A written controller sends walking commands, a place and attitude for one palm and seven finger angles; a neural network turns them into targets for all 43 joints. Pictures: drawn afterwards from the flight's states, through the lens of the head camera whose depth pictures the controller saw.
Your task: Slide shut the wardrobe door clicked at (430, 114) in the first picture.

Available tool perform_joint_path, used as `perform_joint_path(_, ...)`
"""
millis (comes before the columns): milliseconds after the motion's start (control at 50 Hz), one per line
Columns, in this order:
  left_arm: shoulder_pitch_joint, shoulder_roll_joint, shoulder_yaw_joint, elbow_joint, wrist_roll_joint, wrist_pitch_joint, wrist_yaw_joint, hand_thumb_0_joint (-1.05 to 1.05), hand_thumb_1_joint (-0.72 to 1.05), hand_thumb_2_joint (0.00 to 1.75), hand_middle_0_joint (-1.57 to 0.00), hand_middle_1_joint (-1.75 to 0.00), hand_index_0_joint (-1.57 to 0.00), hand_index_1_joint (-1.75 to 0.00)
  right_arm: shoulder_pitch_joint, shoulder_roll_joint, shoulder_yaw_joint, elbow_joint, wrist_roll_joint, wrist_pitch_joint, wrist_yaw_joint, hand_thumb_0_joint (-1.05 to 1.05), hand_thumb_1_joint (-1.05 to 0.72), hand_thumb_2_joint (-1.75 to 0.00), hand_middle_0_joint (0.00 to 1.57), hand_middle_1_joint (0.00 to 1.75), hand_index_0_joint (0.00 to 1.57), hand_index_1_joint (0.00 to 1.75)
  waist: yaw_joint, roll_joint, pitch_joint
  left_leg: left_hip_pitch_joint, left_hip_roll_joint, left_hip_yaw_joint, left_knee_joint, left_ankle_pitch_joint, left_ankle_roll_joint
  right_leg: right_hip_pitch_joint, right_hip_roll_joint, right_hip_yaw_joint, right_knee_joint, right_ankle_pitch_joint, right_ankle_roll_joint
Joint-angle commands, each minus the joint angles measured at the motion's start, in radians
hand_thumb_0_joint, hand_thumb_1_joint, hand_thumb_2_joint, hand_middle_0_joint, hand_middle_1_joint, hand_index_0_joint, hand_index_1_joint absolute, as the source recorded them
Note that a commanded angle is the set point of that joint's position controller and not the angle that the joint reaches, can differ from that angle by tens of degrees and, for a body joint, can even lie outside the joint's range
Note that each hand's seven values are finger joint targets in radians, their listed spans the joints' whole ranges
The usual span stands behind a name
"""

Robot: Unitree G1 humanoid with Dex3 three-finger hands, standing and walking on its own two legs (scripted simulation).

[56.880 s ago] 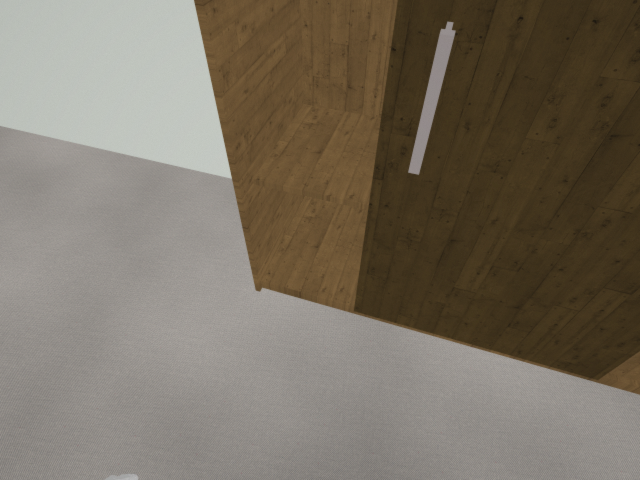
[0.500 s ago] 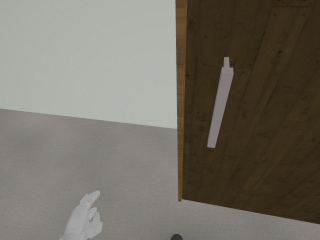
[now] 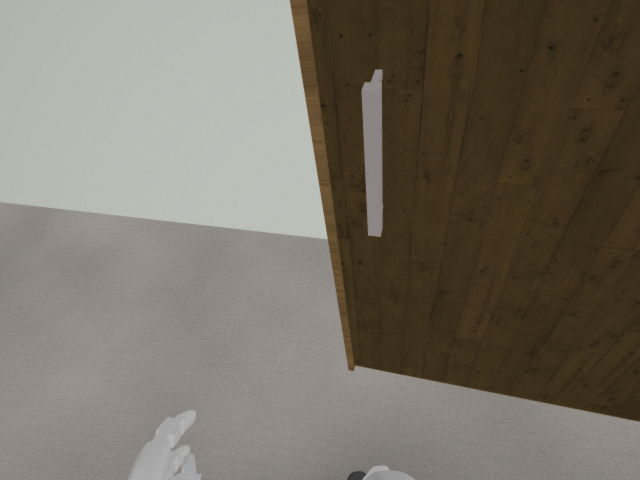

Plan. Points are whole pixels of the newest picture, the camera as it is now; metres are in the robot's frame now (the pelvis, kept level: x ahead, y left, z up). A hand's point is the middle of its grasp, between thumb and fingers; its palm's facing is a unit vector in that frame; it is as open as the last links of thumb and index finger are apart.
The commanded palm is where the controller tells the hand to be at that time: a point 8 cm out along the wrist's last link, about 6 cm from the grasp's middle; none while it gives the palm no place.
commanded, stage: stop stepping back and stand still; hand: right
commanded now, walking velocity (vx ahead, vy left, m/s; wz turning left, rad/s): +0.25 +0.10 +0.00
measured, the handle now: (376, 162) +0.54 -0.08 +0.11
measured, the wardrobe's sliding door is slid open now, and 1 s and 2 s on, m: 0.00 0.00 0.00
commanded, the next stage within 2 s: let the arm hang, fingers relaxed in 1.52 s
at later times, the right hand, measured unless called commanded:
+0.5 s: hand out of the picture +0.03 -0.38 +0.19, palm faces +0.61 +0.71 -0.36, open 7.4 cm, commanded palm -0.01 -0.38 +0.18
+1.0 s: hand out of the picture +0.03 -0.41 +0.16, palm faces +0.60 +0.71 -0.37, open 7.4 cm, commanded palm -0.03 -0.42 +0.18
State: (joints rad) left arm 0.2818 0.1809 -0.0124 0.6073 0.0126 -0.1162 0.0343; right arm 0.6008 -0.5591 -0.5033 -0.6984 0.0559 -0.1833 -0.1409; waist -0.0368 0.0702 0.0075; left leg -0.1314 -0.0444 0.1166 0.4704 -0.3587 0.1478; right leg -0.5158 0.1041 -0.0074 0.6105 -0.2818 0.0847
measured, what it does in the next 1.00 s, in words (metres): walks backwards: left foot, then right foot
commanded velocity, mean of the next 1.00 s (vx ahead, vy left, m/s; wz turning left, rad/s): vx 0.15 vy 0.10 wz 0.00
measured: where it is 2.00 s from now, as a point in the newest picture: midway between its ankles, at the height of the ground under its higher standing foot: outside the picture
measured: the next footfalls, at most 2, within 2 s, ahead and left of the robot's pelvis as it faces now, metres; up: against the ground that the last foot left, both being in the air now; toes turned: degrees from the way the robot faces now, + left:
left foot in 0.02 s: +0.00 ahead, +0.13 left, +0.00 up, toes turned +7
right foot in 0.14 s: +0.06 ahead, -0.17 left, +0.00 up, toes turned +4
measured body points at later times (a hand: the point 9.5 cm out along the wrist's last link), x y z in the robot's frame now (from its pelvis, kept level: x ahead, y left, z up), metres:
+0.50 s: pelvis -0.13 -0.07 +0.00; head -0.17 -0.10 +0.45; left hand +0.02 +0.14 -0.09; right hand +0.00 -0.41 +0.21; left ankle -0.12 +0.02 -0.73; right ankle -0.14 -0.19 -0.64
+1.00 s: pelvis -0.14 -0.11 -0.02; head -0.14 -0.13 +0.43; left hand +0.04 +0.11 -0.11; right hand +0.00 -0.44 +0.18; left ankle -0.09 +0.02 -0.72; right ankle -0.13 -0.22 -0.74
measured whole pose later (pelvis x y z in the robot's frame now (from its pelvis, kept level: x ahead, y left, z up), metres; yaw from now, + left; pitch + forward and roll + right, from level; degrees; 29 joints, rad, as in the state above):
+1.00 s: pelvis -0.14 -0.11 -0.02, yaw -7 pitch -3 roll +1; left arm 0.22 0.18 0.00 0.69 0.01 -0.09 0.05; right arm 0.45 -0.37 -0.45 -0.50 0.02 -0.18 -0.16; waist -0.02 0.04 0.05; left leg -0.38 0.02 -0.01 0.84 -0.42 0.01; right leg -0.31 -0.03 -0.04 0.72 -0.36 -0.02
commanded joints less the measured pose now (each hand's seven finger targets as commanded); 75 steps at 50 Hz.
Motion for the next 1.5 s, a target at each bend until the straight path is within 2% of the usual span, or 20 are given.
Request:
perform_joint_path(0, -0.129, 0.119, 0.022, -0.096, 0.023, -0.019, -0.009, 0.0, 0.9, 0.9, -0.2, -0.3, -0.2, -0.3, -0.451, -0.09, -0.076, -0.088, 0.038, -0.011, -0.011, 0.0, -0.9, -0.9, 0.2, 0.3, 0.2, 0.3, 0.119, 0.047, -0.022, -0.372, 0.47, -0.199, -0.17, 0.129, -0.048, 0.016, -0.182, 0.223, 1.011, -0.22, -0.059)
perform_joint_path(40, -0.191, 0.197, 0.094, -0.111, -0.006, -0.004, 0.015, 0.0, 0.9, 0.9, -0.2, -0.3, -0.2, -0.3, -0.457, -0.005, 0.031, 0.076, -0.019, 0.006, 0.001, 0.0, -0.9, -0.9, 0.2, 0.3, 0.2, 0.3, 0.072, 0.195, 0.186, -0.489, 0.378, -0.245, -0.133, -0.111, 0.037, 0.14, -0.263, 0.226, 0.486, -0.177, -0.101)
perform_joint_path(80, -0.199, 0.174, 0.066, -0.095, -0.015, 0.026, 0.031, 0.0, 0.9, 0.9, -0.2, -0.3, -0.2, -0.3, -0.483, -0.018, 0.055, 0.003, -0.025, -0.003, -0.005, 0.0, -0.9, -0.9, 0.2, 0.3, 0.2, 0.3, 0.1, -0.298, 0.124, -0.515, 0.199, -0.044, 0.231, -0.272, -0.05, 0.325, -0.155, 0.058, 0.021, -0.18, -0.094)
perform_joint_path(120, -0.192, 0.178, 0.061, -0.13, 0.006, -0.015, 0.013, 0.0, 0.9, 0.9, -0.2, -0.3, -0.2, -0.3, -0.469, -0.07, 0.005, -0.201, -0.014, -0.061, -0.01, 0.0, -0.9, -0.9, 0.2, 0.3, 0.2, 0.3, 0.082, -0.794, 0.104, -0.502, -0.073, -0.052, 0.819, -0.324, -0.131, 0.093, -0.378, 0.692, -0.525, -0.671, -0.155)
perform_joint_path(160, -0.178, 0.133, 0.086, -0.14, 0.013, -0.032, -0.032, 0.0, 0.9, 0.9, -0.2, -0.3, -0.2, -0.3, -0.356, -0.136, -0.083, -0.265, -0.004, -0.077, 0.021, 0.0, -0.9, -0.9, 0.2, 0.3, 0.2, 0.3, 0.046, -0.441, -0.019, -0.333, -0.087, -0.082, 0.97, -0.166, -0.141, -0.01, -0.338, 0.631, -0.556, -0.616, -0.153)
perform_joint_path(260, -0.192, 0.106, 0.055, -0.131, 0.027, -0.003, -0.026, 0.0, 0.9, 0.9, -0.2, -0.3, -0.2, -0.3, -0.078, -0.05, -0.069, -0.133, 0.006, -0.058, 0.001, 0.0, -0.9, -0.9, 0.2, 0.3, 0.2, 0.3, 0.0, -0.469, -0.09, 0.261, -0.079, -0.027, 0.259, -0.225, -0.056, -0.259, -0.277, 0.223, -0.389, -0.456, -0.092)
perform_joint_path(320, -0.156, 0.129, 0.068, -0.12, -0.024, 0.04, -0.003, 0.0, 0.9, 0.9, -0.2, -0.3, -0.2, -0.3, -0.171, -0.049, -0.055, -0.041, -0.004, -0.006, 0.021, 0.0, -0.9, -0.9, 0.2, 0.3, 0.2, 0.3, 0.023, 0.197, -0.045, -0.055, 0.256, -0.372, -0.252, 0.018, 0.035, -0.204, -0.028, -0.05, 0.762, -0.218, -0.068)
perform_joint_path(360, -0.152, 0.076, 0.03, -0.13, -0.009, -0.002, 0.015, 0.0, 0.9, 0.9, -0.2, -0.3, -0.2, -0.3, -0.321, -0.224, -0.201, -0.023, 0.024, -0.033, -0.014, 0.0, -0.9, -0.9, 0.2, 0.3, 0.2, 0.3, 0.068, 0.103, 0.002, -0.315, 0.384, -0.47, -0.262, -0.105, 0.123, -0.196, -0.165, 0.076, 1.066, -0.11, -0.071)
perform_joint_path(400, -0.155, 0.142, 0.075, -0.11, -0.018, 0.003, 0.031, 0.0, 0.9, 0.9, -0.2, -0.3, -0.2, -0.3, -0.306, -0.028, -0.04, 0.142, 0.009, 0.01, 0.014, 0.0, -0.9, -0.9, 0.2, 0.3, 0.2, 0.3, 0.054, 0.095, 0.086, -0.321, 0.318, -0.554, -0.318, -0.462, 0.074, -0.244, -0.186, 0.089, 0.809, -0.052, -0.074)
perform_joint_path(540, -0.118, 0.135, 0.052, -0.116, 0.006, -0.071, 0.076, 0.0, 0.9, 0.9, -0.2, -0.3, -0.2, -0.3, -0.343, 0.014, 0.072, -0.04, -0.03, -0.034, -0.044, 0.0, -0.9, -0.9, 0.2, 0.3, 0.2, 0.3, 0.059, -0.047, -0.09, -0.219, 0.165, -0.174, 0.04, -0.179, -0.031, 0.448, -0.147, -0.114, -0.247, -0.075, -0.129)
perform_joint_path(600, -0.115, 0.139, 0.066, -0.104, -0.008, -0.071, 0.049, 0.0, 0.9, 0.9, -0.2, -0.3, -0.2, -0.3, -0.382, -0.109, -0.038, -0.145, -0.035, -0.095, -0.044, 0.0, -0.9, -0.9, 0.2, 0.3, 0.2, 0.3, 0.066, -0.373, -0.02, -0.549, 0.026, -0.109, 0.607, -0.202, -0.138, 0.479, -0.525, 0.502, -0.433, -0.128, -0.314)
perform_joint_path(760, -0.136, 0.141, 0.071, -0.14, -0.011, -0.012, 0.014, 0.0, 0.9, 0.9, -0.2, -0.3, -0.2, -0.3, -0.089, -0.019, -0.067, 0.089, -0.037, -0.062, -0.032, 0.0, -0.9, -0.9, 0.2, 0.3, 0.2, 0.3, 0.012, -0.2, -0.027, 0.172, 0.008, 0.004, 0.095, -0.057, -0.113, -0.094, -0.293, 0.007, -0.166, -0.406, -0.156)
perform_joint_path(800, -0.123, 0.13, 0.082, -0.146, -0.023, -0.007, 0.015, 0.0, 0.9, 0.9, -0.2, -0.3, -0.2, -0.3, -0.084, -0.012, -0.045, 0.16, -0.029, -0.034, -0.028, 0.0, -0.9, -0.9, 0.2, 0.3, 0.2, 0.3, 0.032, 0.203, -0.012, 0.027, 0.28, -0.539, -0.226, -0.182, 0.036, -0.124, -0.102, -0.077, 0.387, -0.263, -0.11)
perform_joint_path(840, -0.133, 0.11, 0.057, -0.124, -0.011, -0.039, 0.015, 0.0, 0.9, 0.9, -0.2, -0.3, -0.2, -0.3, -0.24, -0.096, -0.099, 0.046, -0.012, -0.062, -0.039, 0.0, -0.9, -0.9, 0.2, 0.3, 0.2, 0.3, 0.055, 0.162, -0.057, -0.096, 0.395, -0.603, -0.209, -0.088, 0.098, -0.038, -0.167, 0.027, 0.429, -0.248, -0.103)
perform_joint_path(900, -0.132, 0.135, 0.066, -0.086, -0.018, -0.023, 0.037, 0.0, 0.9, 0.9, -0.2, -0.3, -0.2, -0.3, -0.28, -0.002, 0.002, -0.035, -0.021, -0.048, -0.029, 0.0, -0.9, -0.9, 0.2, 0.3, 0.2, 0.3, 0.095, -0.039, -0.031, -0.398, 0.188, -0.224, 0.099, -0.183, -0.031, 0.418, -0.151, -0.017, -0.095, -0.05, -0.12)
perform_joint_path(940, -0.161, 0.148, 0.061, -0.101, -0.001, -0.049, 0.034, 0.0, 0.9, 0.9, -0.2, -0.3, -0.2, -0.3, -0.336, -0.049, -0.037, -0.153, -0.038, -0.101, -0.039, 0.0, -0.9, -0.9, 0.2, 0.3, 0.2, 0.3, 0.057, -0.503, -0.016, -0.469, 0.006, -0.069, 0.513, -0.201, -0.141, 0.384, -0.423, 0.469, -0.412, -0.125, -0.233)
perform_joint_path(1060, -0.146, 0.124, 0.049, -0.078, -0.011, -0.065, -0.005, 0.0, 0.9, 0.9, -0.2, -0.3, -0.2, -0.3, -0.107, -0.055, -0.085, -0.056, -0.055, -0.109, -0.043, 0.0, -0.9, -0.9, 0.2, 0.3, 0.2, 0.3, 0.027, -0.241, -0.067, 0.043, 0.049, -0.08, -0.01, 0.097, -0.141, 0.146, -0.271, 0.089, -0.143, 0.144, -0.169)
perform_joint_path(1140, -0.113, 0.12, 0.071, -0.074, -0.02, -0.037, 0.001, 0.0, 0.9, 0.9, -0.2, -0.3, -0.2, -0.3, -0.09, -0.04, -0.099, 0.065, -0.022, -0.095, -0.036, 0.0, -0.9, -0.9, 0.2, 0.3, 0.2, 0.3, 0.051, 0.065, -0.062, -0.078, 0.319, -0.513, -0.221, 0.015, 0.016, 0.142, -0.118, 0.003, 0.103, -0.129, -0.098)
perform_joint_path(1280, -0.17, 0.133, 0.058, -0.111, -0.024, -0.026, 0.031, 0.0, 0.9, 0.9, -0.2, -0.3, -0.2, -0.3, -0.103, -0.03, -0.061, 0.018, -0.041, -0.104, -0.041, 0.0, -0.9, -0.9, 0.2, 0.3, 0.2, 0.3, 0.037, -0.193, -0.11, -0.051, 0.079, -0.115, 0.102, 0.353, -0.142, 0.335, -0.272, 0.144, -0.224, 0.479, -0.128)
perform_joint_path(1480, -0.157, 0.138, 0.072, -0.142, -0.031, -0.002, 0.031, 0.0, 0.9, 0.9, -0.2, -0.3, -0.2, -0.3, -0.02, -0.042, -0.084, -0.009, -0.019, -0.103, -0.049, 0.0, -0.9, -0.9, 0.2, 0.3, 0.2, 0.3, 0.048, -0.126, -0.173, 0.041, 0.153, -0.215, 0.036, 0.6, -0.104, 0.32, -0.197, 0.038, -0.13, 0.402, -0.099)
